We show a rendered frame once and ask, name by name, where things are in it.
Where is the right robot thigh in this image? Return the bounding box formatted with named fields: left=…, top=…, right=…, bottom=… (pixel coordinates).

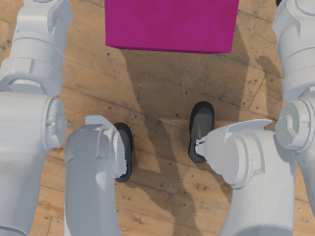
left=218, top=129, right=296, bottom=236

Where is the robot left forearm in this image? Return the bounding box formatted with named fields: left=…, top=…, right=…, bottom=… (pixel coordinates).
left=0, top=0, right=74, bottom=96

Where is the robot right upper arm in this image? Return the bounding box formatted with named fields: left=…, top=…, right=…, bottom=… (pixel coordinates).
left=275, top=96, right=315, bottom=218

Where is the carton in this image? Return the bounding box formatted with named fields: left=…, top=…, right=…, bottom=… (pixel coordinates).
left=104, top=0, right=239, bottom=54

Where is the robot right forearm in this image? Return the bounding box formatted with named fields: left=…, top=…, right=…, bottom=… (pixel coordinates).
left=272, top=0, right=315, bottom=103

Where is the robot right shin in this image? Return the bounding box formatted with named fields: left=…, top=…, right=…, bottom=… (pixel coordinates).
left=195, top=119, right=296, bottom=176

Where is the robot left upper arm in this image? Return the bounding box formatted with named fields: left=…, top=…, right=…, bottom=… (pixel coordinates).
left=0, top=90, right=67, bottom=236

